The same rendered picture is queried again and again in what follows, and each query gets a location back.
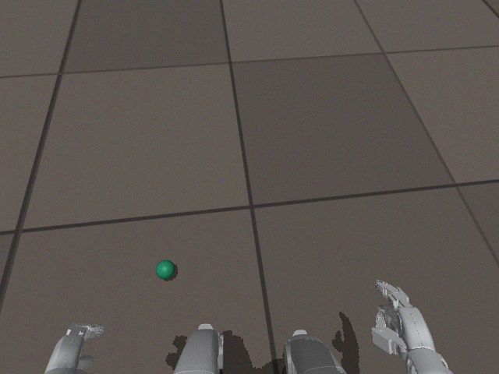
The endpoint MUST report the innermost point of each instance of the left robot hand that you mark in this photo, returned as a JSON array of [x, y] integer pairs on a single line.
[[67, 352]]

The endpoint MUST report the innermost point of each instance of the ball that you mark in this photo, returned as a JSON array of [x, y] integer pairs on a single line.
[[165, 269]]

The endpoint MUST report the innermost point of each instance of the right robot hand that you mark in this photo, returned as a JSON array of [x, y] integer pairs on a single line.
[[409, 330]]

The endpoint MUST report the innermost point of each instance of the right robot arm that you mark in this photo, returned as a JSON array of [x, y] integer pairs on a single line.
[[426, 361]]

